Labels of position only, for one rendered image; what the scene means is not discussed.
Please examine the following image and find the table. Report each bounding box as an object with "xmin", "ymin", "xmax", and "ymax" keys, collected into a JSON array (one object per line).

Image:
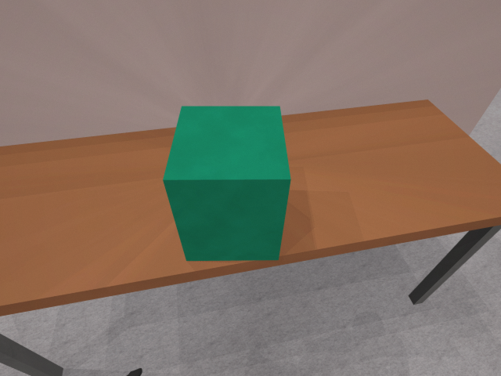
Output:
[{"xmin": 0, "ymin": 99, "xmax": 501, "ymax": 376}]

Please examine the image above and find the carton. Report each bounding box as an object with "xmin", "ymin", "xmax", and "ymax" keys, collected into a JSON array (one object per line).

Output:
[{"xmin": 163, "ymin": 107, "xmax": 291, "ymax": 261}]

